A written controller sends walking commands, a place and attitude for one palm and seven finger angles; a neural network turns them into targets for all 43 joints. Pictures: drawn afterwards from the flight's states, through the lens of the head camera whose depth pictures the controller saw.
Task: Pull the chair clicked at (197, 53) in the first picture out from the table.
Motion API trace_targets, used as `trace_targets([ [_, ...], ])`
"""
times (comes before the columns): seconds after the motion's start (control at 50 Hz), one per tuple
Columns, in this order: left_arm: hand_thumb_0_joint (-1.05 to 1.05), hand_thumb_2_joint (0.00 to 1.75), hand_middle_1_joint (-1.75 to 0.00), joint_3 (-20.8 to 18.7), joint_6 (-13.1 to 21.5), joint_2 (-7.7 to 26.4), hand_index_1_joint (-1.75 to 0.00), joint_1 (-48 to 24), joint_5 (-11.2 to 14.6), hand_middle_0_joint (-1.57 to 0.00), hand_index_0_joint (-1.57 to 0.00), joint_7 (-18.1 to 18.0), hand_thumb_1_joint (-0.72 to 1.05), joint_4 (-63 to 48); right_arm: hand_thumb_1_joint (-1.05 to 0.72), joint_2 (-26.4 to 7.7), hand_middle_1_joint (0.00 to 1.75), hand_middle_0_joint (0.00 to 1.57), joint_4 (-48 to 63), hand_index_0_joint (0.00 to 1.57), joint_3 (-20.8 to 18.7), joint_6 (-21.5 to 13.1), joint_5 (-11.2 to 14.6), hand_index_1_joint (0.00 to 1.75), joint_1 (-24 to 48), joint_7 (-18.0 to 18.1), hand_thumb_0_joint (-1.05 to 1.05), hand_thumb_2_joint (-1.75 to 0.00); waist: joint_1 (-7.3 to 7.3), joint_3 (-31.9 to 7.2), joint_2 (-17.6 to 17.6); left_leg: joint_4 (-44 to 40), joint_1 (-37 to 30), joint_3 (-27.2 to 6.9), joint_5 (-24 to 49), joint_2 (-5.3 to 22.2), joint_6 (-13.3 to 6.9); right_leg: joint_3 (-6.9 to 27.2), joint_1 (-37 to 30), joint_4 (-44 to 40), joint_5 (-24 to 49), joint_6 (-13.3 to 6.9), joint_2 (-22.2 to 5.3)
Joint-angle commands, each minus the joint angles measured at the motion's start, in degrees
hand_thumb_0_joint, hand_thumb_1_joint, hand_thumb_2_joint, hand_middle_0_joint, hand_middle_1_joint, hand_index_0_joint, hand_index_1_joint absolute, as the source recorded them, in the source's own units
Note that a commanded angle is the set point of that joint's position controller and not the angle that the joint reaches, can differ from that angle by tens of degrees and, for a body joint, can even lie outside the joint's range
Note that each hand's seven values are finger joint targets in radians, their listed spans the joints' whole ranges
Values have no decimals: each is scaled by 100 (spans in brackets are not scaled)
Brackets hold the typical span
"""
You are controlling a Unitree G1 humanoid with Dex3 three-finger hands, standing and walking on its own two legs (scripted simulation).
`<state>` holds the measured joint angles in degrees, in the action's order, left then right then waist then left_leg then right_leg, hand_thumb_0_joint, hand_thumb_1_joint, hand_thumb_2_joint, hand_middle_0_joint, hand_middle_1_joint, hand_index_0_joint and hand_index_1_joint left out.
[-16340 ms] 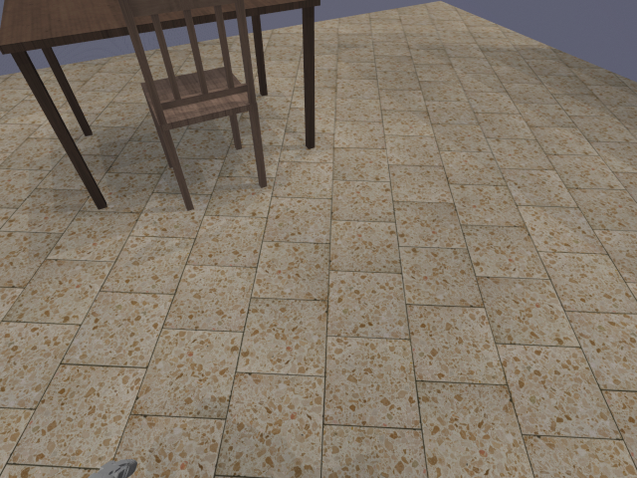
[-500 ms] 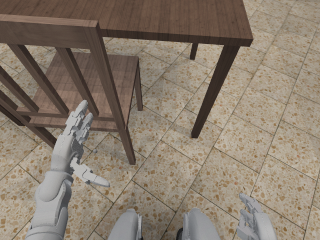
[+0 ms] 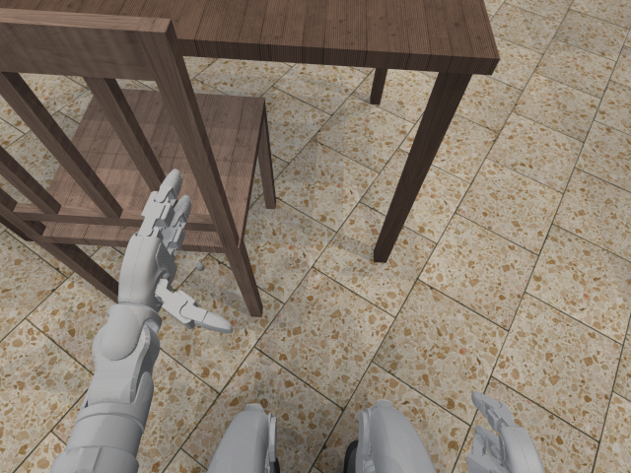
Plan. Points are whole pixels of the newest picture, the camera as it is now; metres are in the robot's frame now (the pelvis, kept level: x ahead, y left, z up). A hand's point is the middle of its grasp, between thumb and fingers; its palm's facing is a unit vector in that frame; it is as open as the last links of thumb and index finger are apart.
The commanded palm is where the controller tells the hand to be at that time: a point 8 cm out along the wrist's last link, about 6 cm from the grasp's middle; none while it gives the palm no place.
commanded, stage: aim the fingers beside a spindle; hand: left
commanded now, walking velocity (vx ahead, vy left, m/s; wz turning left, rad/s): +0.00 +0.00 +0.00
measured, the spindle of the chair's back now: (69, 157) +0.51 +0.36 +0.03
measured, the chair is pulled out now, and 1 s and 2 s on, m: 0.00 0.00 0.00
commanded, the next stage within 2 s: push the fingers through the gap in 0.98 s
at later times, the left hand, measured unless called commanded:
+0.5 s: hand (206, 272) +0.35 +0.14 +0.02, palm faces -0.09 -1.00 -0.04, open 16.9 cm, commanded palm +0.33 +0.21 +0.03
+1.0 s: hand (195, 265) +0.36 +0.16 +0.02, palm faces -0.06 -1.00 -0.04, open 16.9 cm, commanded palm +0.33 +0.22 +0.03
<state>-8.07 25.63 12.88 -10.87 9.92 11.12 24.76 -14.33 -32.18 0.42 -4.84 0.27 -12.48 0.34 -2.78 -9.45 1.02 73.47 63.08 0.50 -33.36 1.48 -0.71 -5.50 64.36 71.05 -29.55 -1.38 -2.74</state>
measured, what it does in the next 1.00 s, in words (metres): stands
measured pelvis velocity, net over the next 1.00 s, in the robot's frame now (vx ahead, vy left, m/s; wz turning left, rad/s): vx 0.00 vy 0.00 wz -0.01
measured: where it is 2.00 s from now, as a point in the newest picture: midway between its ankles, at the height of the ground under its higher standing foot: outside the picture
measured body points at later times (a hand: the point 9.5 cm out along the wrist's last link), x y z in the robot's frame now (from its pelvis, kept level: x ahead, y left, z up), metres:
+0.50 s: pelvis +0.00 -0.01 +0.00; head +0.11 +0.00 +0.43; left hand +0.35 +0.20 +0.03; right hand +0.14 -0.26 -0.11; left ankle +0.01 +0.11 -0.62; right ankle +0.04 -0.11 -0.62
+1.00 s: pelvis +0.00 +0.00 +0.00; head +0.12 +0.01 +0.43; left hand +0.36 +0.21 +0.03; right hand +0.14 -0.25 -0.11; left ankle +0.01 +0.11 -0.62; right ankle +0.04 -0.11 -0.62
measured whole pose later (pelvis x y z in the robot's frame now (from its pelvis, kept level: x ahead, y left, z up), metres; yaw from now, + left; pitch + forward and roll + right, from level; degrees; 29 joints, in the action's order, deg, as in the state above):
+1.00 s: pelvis +0.00 +0.00 +0.00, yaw +0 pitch +23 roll -1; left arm -10.3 26.4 13.7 -12.0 10.3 11.6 27.1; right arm -14.2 -32.0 0.3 -4.0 0.4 -12.9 0.7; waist -3.4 -9.3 0.7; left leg 73.7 63.5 0.5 -33.3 1.7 -0.7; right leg -5.3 64.9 71.2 -29.3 -1.5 -2.4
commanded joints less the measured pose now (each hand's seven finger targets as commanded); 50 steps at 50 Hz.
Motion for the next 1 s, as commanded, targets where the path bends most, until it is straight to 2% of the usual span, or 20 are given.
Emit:
trace_targets([
  [0.0, 0, 30, -8, -353, 367, 756, -8, -1278, 55, -6, -6, -22, -50, -1000, -90, -804, 30, 20, 671, 20, -339, -179, 37, 30, -245, 46, 0, -90, -52, -2342, 75, -934, -1073, -218, 1874, -155, -37, 413, -1742, -799, 1581, 6, 218],
  [0.06, 0, 30, -8, -622, 424, 977, -8, -854, 99, -6, -6, -59, -50, -1281, -90, -772, 30, 20, 773, 20, -353, -142, 39, 30, -263, 19, 0, -90, 144, -2787, 188, -1003, -1345, -204, 2376, -148, -17, 429, -2088, -742, 2047, -13, 223],
  [0.08, 0, 30, -8, -511, 432, 894, -8, -950, 124, -6, -6, -61, -50, -1454, -90, -737, 30, 20, 794, 20, -346, -129, 45, 30, -235, 6, 0, -90, 84, -2778, 282, -999, -1370, -168, 2382, -154, -28, 450, -2120, -785, 2105, 10, 220],
  [0.1, 0, 30, -8, -676, 441, 1067, -8, -967, 134, -6, -6, -96, -50, -1464, -90, -746, 30, 20, 762, 20, -352, -111, 48, 30, -255, 12, 0, -90, 82, -2732, 109, -1007, -1310, -171, 2316, -137, -30, 459, -2180, -809, 2082, 23, 229],
  [0.18, 0, 30, -8, -641, 401, 941, -8, -698, 146, -6, -6, -75, -50, -1146, -90, -726, 30, 20, 736, 20, -339, -87, 71, 30, -257, 19, 0, -90, -6, -2283, -117, -1032, -973, -126, 1959, -147, -54, 490, -2153, -917, 1878, 53, 244],
  [0.24, 0, 30, -8, -275, 401, 627, -8, -908, 137, -6, -6, 34, -50, -958, -90, -754, 30, 20, 710, 20, -325, -105, 83, 30, -254, 31, 0, -90, -150, -1936, -117, -1023, -837, -156, 1657, -162, -73, 480, -1900, -982, 1540, 41, 246],
  [0.3, 0, 30, -8, -218, 425, 592, -8, -965, 160, -6, -6, 143, -50, -842, -90, -784, 30, 20, 692, 20, -336, -125, 89, 30, -259, 45, 0, -90, -160, -1909, -174, -978, -818, -140, 1483, -172, -79, 500, -1817, -1029, 1352, 45, 231],
  [0.34, 0, 30, -8, -236, 493, 699, -8, -1271, 177, -6, -6, 173, -50, -999, -90, -798, 30, 20, 680, 20, -340, -164, 84, 30, -255, 73, 0, -90, -177, -1988, -61, -926, -845, -153, 1488, -171, -94, 530, -1789, -1010, 1317, 29, 225],
  [0.36, 0, 30, -8, -312, 526, 760, -8, -1251, 165, -6, -6, 174, -50, -1066, -90, -795, 30, 20, 668, 20, -348, -170, 73, 30, -264, 76, 0, -90, -111, -2196, 6, -937, -940, -152, 1590, -173, -83, 527, -1869, -969, 1412, 24, 219],
  [0.42, 0, 30, -8, -414, 610, 892, -8, -1360, 142, -6, -6, 83, -50, -1297, -90, -765, 30, 20, 677, 20, -340, -187, 57, 30, -216, 72, 0, -90, -43, -2335, 292, -967, -1141, -169, 1755, -164, -59, 494, -1803, -891, 1493, 7, 214],
  [0.54, 0, 30, -8, -741, 478, 1131, -8, -1246, 110, -6, -6, -102, -50, -833, -90, -766, 30, 20, 676, 20, -317, -140, 51, 30, -201, 73, 0, -90, -36, -2185, -66, -971, -805, -164, 1536, -176, -83, 529, -1921, -934, 1313, 35, 239],
  [0.6, 0, 30, -8, -666, 384, 1051, -8, -1254, 90, -6, -6, -2, -50, -597, -90, -767, 30, 20, 700, 20, -303, -94, 78, 30, -192, 72, 0, -90, -50, -2087, -67, -971, -694, -116, 1419, -191, -69, 558, -1918, -960, 1274, 45, 229],
  [0.66, 0, 30, -8, -464, 380, 819, -8, -1103, 195, -6, -6, 161, -50, -826, -90, -772, 30, 20, 760, 20, -311, -125, 86, 30, -231, 60, 0, -90, -12, -2374, 8, -995, -925, -141, 1701, -187, -73, 518, -2045, -929, 1571, 25, 235],
  [0.68, 0, 30, -8, -542, 398, 920, -8, -1035, 228, -6, -6, 191, -50, -948, -90, -796, 30, 20, 758, 20, -336, -126, 98, 30, -240, 64, 0, -90, -11, -2478, -1, -993, -1017, -143, 1803, -168, -72, 516, -2070, -927, 1675, 28, 240],
  [0.7, 0, 30, -8, -337, 412, 740, -8, -1060, 251, -6, -6, 240, -50, -1134, -90, -767, 30, 20, 778, 20, -328, -142, 94, 30, -221, 59, 0, -90, -38, -2518, 164, -997, -1120, -133, 1874, -174, -73, 510, -2053, -937, 1740, 31, 232],
  [0.76, 0, 30, -8, -214, 419, 670, -8, -1223, 250, -6, -6, 244, -50, -1133, -90, -783, 30, 20, 704, 20, -328, -163, 90, 30, -259, 65, 0, -90, -161, -2297, 22, -976, -1089, -191, 1752, -149, -81, 471, -1841, -956, 1564, 50, 249],
  [0.78, 0, 30, -8, -470, 418, 910, -8, -1206, 241, -6, -6, 186, -50, -996, -90, -819, 30, 20, 663, 20, -340, -155, 92, 30, -285, 82, 0, -90, -137, -2171, -95, -971, -976, -205, 1653, -136, -76, 468, -1786, -958, 1448, 49, 254],
  [0.8, 0, 30, -8, -336, 425, 788, -8, -1366, 211, -6, -6, 163, -50, -959, -90, -803, 30, 20, 659, 20, -316, -160, 82, 30, -258, 88, 0, -90, -184, -2019, -79, -978, -895, -215, 1533, -155, -79, 461, -1707, -964, 1316, 50, 251],
  [0.9, 0, 30, -8, -744, 520, 1139, -8, -1322, 116, -6, -6, -19, -50, -925, -90, -783, 30, 20, 668, 20, -315, -148, 51, 30, -233, 95, 0, -90, -4, -2224, 102, -1001, -945, -190, 1622, -168, -57, 472, -1792, -884, 1340, 12, 240],
  [0.98, 0, 30, -8, -474, 506, 919, -8, -1235, 130, -6, -6, 37, -50, -1203, -90, -786, 30, 20, 707, 20, -327, -149, 48, 30, -242, 55, 0, -90, -22, -2507, 366, -1065, -1385, -242, 1990, -134, -23, 392, -1734, -845, 1579, -6, 253],
])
